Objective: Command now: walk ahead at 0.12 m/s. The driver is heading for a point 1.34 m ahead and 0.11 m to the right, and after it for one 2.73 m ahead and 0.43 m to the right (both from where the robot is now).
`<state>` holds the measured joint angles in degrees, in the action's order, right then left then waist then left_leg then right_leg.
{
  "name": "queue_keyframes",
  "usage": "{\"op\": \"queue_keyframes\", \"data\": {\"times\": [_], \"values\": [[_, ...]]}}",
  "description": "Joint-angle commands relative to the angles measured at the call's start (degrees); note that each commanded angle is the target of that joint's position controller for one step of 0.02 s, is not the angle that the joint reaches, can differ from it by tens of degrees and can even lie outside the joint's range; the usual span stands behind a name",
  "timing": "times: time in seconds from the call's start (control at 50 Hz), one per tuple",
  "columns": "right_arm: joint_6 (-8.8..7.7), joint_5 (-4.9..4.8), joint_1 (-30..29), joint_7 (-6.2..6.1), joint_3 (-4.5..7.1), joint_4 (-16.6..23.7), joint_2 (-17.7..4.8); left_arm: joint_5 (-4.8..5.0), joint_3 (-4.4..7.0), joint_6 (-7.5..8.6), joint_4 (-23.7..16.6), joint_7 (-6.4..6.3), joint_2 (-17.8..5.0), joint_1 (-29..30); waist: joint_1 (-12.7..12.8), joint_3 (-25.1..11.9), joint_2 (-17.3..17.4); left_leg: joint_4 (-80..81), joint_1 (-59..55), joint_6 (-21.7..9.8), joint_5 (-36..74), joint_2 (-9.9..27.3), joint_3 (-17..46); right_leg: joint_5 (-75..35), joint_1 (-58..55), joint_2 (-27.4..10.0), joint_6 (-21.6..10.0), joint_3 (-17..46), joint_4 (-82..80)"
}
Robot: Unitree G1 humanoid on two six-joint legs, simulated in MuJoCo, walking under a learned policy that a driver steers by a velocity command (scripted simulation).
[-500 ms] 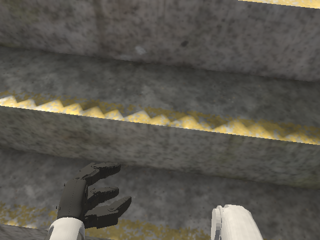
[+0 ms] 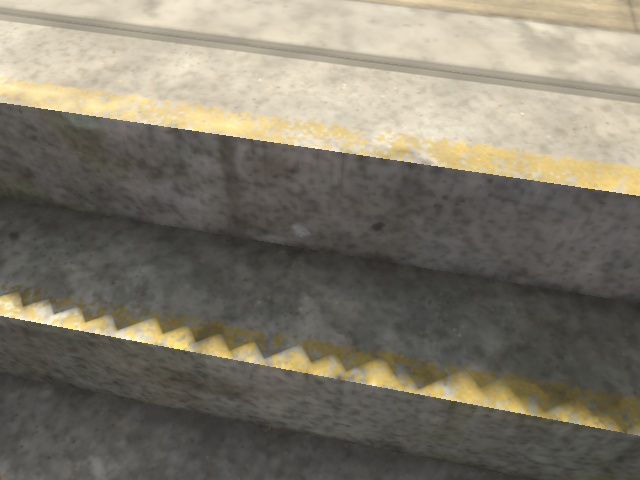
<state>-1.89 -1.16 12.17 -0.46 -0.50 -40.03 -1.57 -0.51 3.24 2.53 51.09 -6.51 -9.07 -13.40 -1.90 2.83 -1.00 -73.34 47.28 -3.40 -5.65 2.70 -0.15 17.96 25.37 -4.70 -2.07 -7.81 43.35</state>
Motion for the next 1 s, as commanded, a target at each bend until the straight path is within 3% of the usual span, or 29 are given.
{"op": "queue_keyframes", "data": {"times": [0.02,0.04,0.06,0.08,0.1,0.12,0.14,0.16,0.18,0.2,0.22,0.24,0.28,0.3,0.4,0.56,0.6,0.7,0.72,0.74,0.8,0.84,0.86,0.88,0.9,0.92,0.94,0.98,1.0], "values": [[2.38,-0.22,6.6,0.78,2.38,-2.5,-5.1,-0.69,2.33,-0.92,-4.8,-0.29,-9.9,-1.0,0.9,-6.7,-12.2,20.8,-26.6,-2.0,-9.1,1.3,-7.0,14.9,1.8,-11.2,-8.6,12.2,-24.9],[2.58,-0.05,10.8,0.22,2.55,-4.0,-4.3,-0.40,2.34,-1.65,-4.1,0.78,-9.7,-2.6,0.6,-5.4,-11.0,30.6,-28.8,-2.5,-11.7,0.9,-6.5,16.0,-1.0,-10.7,-7.5,12.3,-23.7],[2.15,0.31,12.8,0.52,2.92,-6.6,-4.7,-0.26,1.78,-2.85,-3.6,1.56,-6.9,-5.1,1.5,-2.6,-6.5,43.8,-29.0,-2.9,-14.3,-1.2,-5.0,14.7,-5.1,-8.7,-7.8,12.4,-17.7],[1.06,0.92,11.6,0.59,2.71,-7.8,-4.6,-0.89,0.95,-4.34,-2.3,1.79,-3.5,-11.1,4.1,-0.1,-0.8,54.7,-27.2,0.5,-18.8,-0.9,-3.1,8.5,-10.5,-5.3,-6.8,8.8,-7.3],[-0.36,2.47,10.8,1.10,1.78,-6.1,-5.0,-1.86,0.21,-3.68,-1.7,2.34,-1.5,-16.1,5.9,-2.2,8.7,48.8,-35.4,2.3,-6.6,4.8,5.8,8.8,-1.4,-4.1,-3.4,8.9,2.4],[-0.55,3.99,8.9,0.51,1.47,-4.7,-5.3,1.32,-0.53,-3.91,-3.9,2.79,-0.7,-10.8,4.2,-4.7,21.2,55.6,-31.4,-3.0,-13.2,12.3,20.0,4.5,1.7,-1.7,0.0,7.1,-1.1],[-0.62,3.74,7.7,0.61,1.49,-4.5,-4.9,2.06,-0.27,-3.47,-2.9,2.77,-3.3,-7.9,2.3,-3.3,14.3,60.1,-25.2,-6.2,-20.2,13.1,24.3,1.0,-2.7,-0.9,1.0,7.1,4.3],[-0.44,3.09,4.6,0.36,1.11,-4.4,-6.1,2.63,-0.75,-2.64,-2.0,3.31,-1.7,-7.3,4.4,-1.6,11.0,59.8,-23.9,-6.2,-19.2,11.7,20.3,-1.9,-4.4,-1.2,1.0,7.6,2.0],[-0.51,3.11,3.7,0.03,1.01,-4.2,-6.8,2.59,-1.48,-2.25,-1.2,3.65,-1.0,-6.7,4.3,-1.1,10.0,57.7,-25.8,-5.0,-14.5,10.1,15.9,-2.4,-5.3,-1.1,0.4,7.9,-3.1],[0.02,2.70,4.1,-0.73,1.23,-3.7,-8.3,1.65,-1.46,-1.55,-1.8,3.58,-2.4,-6.1,4.2,0.5,10.1,54.3,-26.2,-2.3,-10.3,6.7,10.8,-5.2,-7.5,-0.8,-0.7,7.5,-10.7],[-0.12,2.57,6.4,-1.03,1.40,-4.2,-8.6,1.35,-1.40,-1.21,-1.3,3.09,-3.3,-4.9,3.5,0.8,6.3,53.3,-27.7,-1.3,-7.1,5.1,8.9,-7.9,-9.6,-0.4,-1.4,7.8,-14.1],[-0.29,2.09,8.4,-1.05,1.68,-4.6,-8.6,1.09,-1.56,-1.05,-0.9,2.61,-3.8,-5.6,2.5,0.2,5.3,52.1,-30.3,-0.6,-2.5,4.8,8.2,-10.3,-11.3,-1.0,-1.7,8.6,-16.9],[-0.52,1.34,11.4,-1.14,2.34,-5.3,-9.3,2.10,-1.45,-1.05,-0.6,2.31,-5.1,-4.5,0.4,-1.6,3.4,51.6,-34.8,-0.1,7.4,4.0,6.6,-14.3,-12.2,-1.7,-1.3,8.8,-17.9],[-0.48,1.33,11.7,-1.45,2.47,-4.7,-9.7,1.65,-1.39,-0.71,-0.4,2.28,-4.8,-6.0,0.9,-2.8,2.7,51.6,-36.6,-0.2,8.3,4.8,6.1,-11.8,-12.8,-1.5,-0.4,9.3,-20.0],[0.03,1.81,11.9,-1.84,2.57,-5.3,-10.6,1.86,-1.68,-0.88,0.8,2.31,-3.3,-6.8,0.8,-3.0,2.9,53.2,-38.2,-0.6,7.4,5.2,5.5,-11.1,-14.0,-1.8,-0.3,8.9,-21.1],[0.35,1.88,9.9,-2.01,2.72,-6.0,-10.3,1.73,-1.57,-1.09,1.7,1.90,-4.0,-7.8,0.9,-2.0,2.2,53.5,-37.2,-1.5,5.1,5.0,4.0,-11.6,-13.5,-2.6,-0.4,8.2,-21.2],[0.65,2.04,9.9,-1.99,2.66,-6.9,-9.9,1.60,-1.74,-1.11,2.3,1.96,-3.7,-7.8,0.9,-1.4,2.8,56.1,-35.5,-2.1,-7.0,4.4,4.5,-5.5,-13.5,-1.9,-1.0,7.9,-22.1],[1.57,1.16,9.0,-1.72,4.46,-7.1,-14.3,1.48,-0.94,-0.91,1.5,2.39,-6.6,-7.8,1.5,2.2,3.4,55.1,-28.1,-6.6,-27.4,4.1,7.1,9.3,-7.8,0.6,-5.1,7.7,-17.1],[1.51,1.05,8.2,-1.57,4.46,-6.8,-14.4,1.52,-0.90,-0.76,1.4,2.52,-6.8,-8.1,1.9,2.5,2.6,54.1,-26.0,-7.1,-28.5,4.2,7.4,11.4,-7.5,0.2,-6.0,9.0,-17.2],[1.23,1.18,6.3,-1.26,4.04,-6.1,-14.1,2.21,-0.54,-0.95,1.4,2.47,-7.9,-8.5,2.7,2.9,1.8,51.0,-22.9,-7.1,-27.0,2.5,6.1,14.2,-7.9,-1.8,-7.7,12.0,-19.0],[0.24,0.61,4.0,-0.44,2.53,-5.2,-10.5,2.08,0.17,-1.04,1.7,2.40,-10.1,-9.2,3.3,2.5,-7.5,40.7,-14.1,-4.8,-17.4,-1.0,-1.3,20.7,-13.0,-6.5,-11.6,23.3,-25.8],[-0.47,1.63,5.1,0.26,2.17,-5.1,-10.9,1.92,0.37,-0.90,1.9,2.73,-10.1,-8.1,2.5,0.7,-8.7,38.4,-13.7,-4.2,-16.0,-0.7,-3.2,21.7,-14.4,-7.9,-13.3,26.0,-26.5],[-0.64,1.98,6.2,0.37,2.06,-5.3,-11.3,2.06,0.39,-0.76,1.6,2.86,-9.9,-6.5,1.6,0.3,-7.2,40.0,-16.5,-4.1,-15.4,-0.4,-2.9,19.5,-12.9,-7.4,-13.2,24.8,-25.1],[-0.76,1.87,7.9,0.46,2.02,-5.8,-11.6,2.87,-0.13,-0.45,1.0,3.21,-8.8,-3.3,-0.3,0.2,-4.9,43.6,-24.4,-4.3,-14.4,-0.1,-1.6,12.8,-7.3,-5.4,-12.0,20.7,-23.6],[-1.12,2.08,11.5,0.01,2.30,-6.2,-12.9,2.60,-0.33,0.50,-0.1,3.26,-8.2,-0.8,-1.9,-0.2,1.6,48.0,-33.9,-4.5,-12.2,-0.1,0.5,3.6,-2.0,-2.1,-10.1,15.1,-19.0],[-1.32,2.51,14.3,-0.54,3.21,-7.4,-14.8,2.41,-1.12,1.13,-0.9,3.62,-7.1,1.6,-3.0,-1.1,8.4,52.0,-39.1,-4.8,-6.4,2.8,4.7,-7.9,-0.2,0.7,-8.5,10.3,-11.6],[-1.12,2.67,15.4,-1.07,4.04,-7.8,-17.2,2.40,-1.59,2.04,-1.2,3.99,-6.4,1.2,-3.0,-3.8,12.2,54.7,-45.7,-5.9,0.0,5.8,9.1,-11.2,2.7,1.9,-7.2,7.6,-5.2],[-0.39,2.57,21.0,-2.40,4.76,-10.2,-17.6,2.27,-1.77,3.01,-1.4,5.09,-6.2,0.7,-4.5,-5.8,11.6,57.9,-55.8,-9.7,10.4,11.6,17.4,-0.3,13.1,2.9,-5.1,4.9,6.5],[-0.18,4.10,21.3,-2.79,4.20,-10.8,-16.2,2.40,-1.88,3.13,-2.2,5.00,-4.9,1.7,-4.6,-7.0,10.6,57.6,-56.9,-12.8,17.7,13.5,17.7,3.0,14.7,2.7,-4.2,5.1,15.0]]}}
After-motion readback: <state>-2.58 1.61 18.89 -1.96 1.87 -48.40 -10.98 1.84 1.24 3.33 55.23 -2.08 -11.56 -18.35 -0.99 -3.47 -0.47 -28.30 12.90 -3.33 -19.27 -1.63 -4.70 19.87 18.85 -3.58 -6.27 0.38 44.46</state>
